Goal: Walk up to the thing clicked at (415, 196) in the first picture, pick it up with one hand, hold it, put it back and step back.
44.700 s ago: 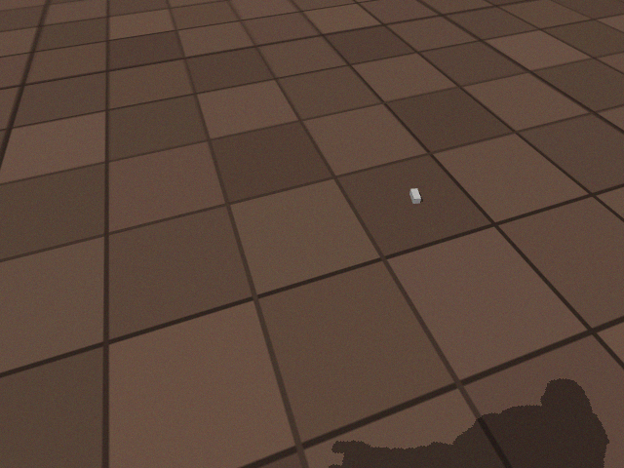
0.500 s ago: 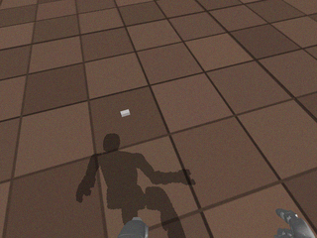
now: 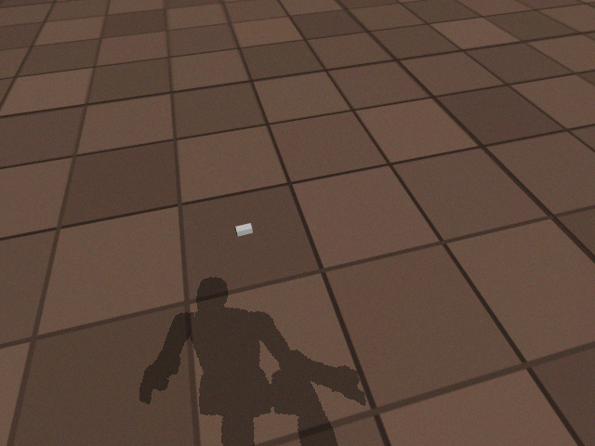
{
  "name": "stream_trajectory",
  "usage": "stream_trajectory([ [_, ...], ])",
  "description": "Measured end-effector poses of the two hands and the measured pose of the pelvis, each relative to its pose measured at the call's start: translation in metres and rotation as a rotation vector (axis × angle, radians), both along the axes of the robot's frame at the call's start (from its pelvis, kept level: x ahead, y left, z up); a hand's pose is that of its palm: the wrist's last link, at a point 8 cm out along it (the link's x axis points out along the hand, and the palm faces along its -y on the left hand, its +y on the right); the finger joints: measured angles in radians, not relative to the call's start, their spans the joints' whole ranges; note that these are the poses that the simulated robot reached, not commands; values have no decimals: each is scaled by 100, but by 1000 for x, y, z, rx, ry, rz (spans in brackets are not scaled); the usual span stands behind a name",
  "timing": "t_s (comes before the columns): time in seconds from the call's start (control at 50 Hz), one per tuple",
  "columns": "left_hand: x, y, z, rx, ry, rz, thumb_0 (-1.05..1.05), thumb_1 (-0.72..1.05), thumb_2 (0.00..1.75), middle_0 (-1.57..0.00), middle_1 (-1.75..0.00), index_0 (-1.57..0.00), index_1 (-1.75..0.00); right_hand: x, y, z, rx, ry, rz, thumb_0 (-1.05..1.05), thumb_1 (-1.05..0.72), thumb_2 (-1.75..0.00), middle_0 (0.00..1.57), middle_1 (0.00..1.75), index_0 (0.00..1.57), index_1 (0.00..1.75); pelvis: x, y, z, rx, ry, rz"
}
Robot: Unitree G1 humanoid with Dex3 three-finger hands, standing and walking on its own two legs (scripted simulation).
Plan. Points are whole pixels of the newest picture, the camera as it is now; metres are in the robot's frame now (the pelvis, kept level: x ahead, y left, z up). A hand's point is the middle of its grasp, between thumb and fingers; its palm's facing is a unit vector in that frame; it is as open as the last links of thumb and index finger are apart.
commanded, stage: step back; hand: left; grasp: from above
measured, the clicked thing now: (244, 229) +1.09 +0.27 -0.75
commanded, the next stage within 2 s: stand in 0.62 s
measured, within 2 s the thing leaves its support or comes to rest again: neither
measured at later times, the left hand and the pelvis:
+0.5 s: hand out of the picture +0.12 +0.29 -0.15, palm faces +0.04 -0.93 -0.35, open 7.4 cm; pelvis +0.04 +0.02 +0.01, yaw +1 degrees
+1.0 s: hand out of the picture +0.12 +0.27 -0.14, palm faces -0.02 -0.95 -0.33, open 7.4 cm; pelvis +0.04 +0.02 +0.02, yaw +0 degrees
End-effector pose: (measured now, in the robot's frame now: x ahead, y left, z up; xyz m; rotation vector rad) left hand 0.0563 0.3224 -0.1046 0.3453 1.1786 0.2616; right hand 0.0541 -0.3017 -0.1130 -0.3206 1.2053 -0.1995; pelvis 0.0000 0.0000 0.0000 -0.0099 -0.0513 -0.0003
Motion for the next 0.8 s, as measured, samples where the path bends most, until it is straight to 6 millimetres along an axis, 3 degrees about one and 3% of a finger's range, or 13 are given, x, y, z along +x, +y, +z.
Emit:
stream_trajectory([
  [0.1,4,-11,2,-12,-35,21,1,90,90,-21,-30,-21,-30,19,-6,0,-18,13,19,1,-90,-90,20,30,21,30,10,-1,2,-6,2,18],
  [0.18,7,-9,1,-24,-22,32,1,90,90,-21,-30,-21,-30,39,-4,4,-32,7,44,1,-90,-90,20,30,21,30,20,6,4,-3,5,31],
  [0.36,34,13,-15,-47,20,51,1,90,90,-21,-30,-21,-30,77,27,7,-33,-26,60,0,-91,-90,20,30,20,30,37,25,0,8,10,24],
  [0.56,58,11,-5,-45,11,18,1,90,90,-20,-30,-21,-30,118,48,12,23,-88,62,0,-90,-90,20,30,21,30,46,25,9,-1,16,11],
  [0.68,66,5,2,-48,0,7,1,90,90,-20,-30,-21,-30,123,46,16,32,-105,54,0,-90,-90,20,30,21,30,47,24,14,3,7,9],
  [0.8,67,-4,3,-65,5,-13,1,90,90,-20,-30,-21,-30,107,37,18,25,-74,31,0,-90,-90,20,30,21,30,44,22,18,6,2,10],
])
